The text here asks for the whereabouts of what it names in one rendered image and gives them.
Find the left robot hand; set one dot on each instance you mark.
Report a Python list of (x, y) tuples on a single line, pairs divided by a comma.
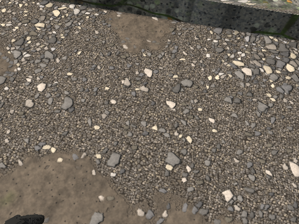
[(28, 219)]

